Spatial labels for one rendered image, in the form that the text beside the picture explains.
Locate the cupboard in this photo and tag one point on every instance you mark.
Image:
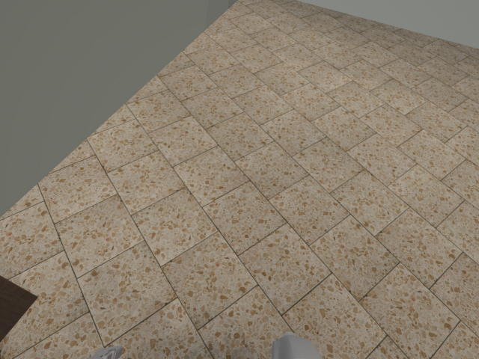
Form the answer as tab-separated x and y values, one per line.
14	302

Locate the robot right thigh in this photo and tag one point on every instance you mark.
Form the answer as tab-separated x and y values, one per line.
294	347

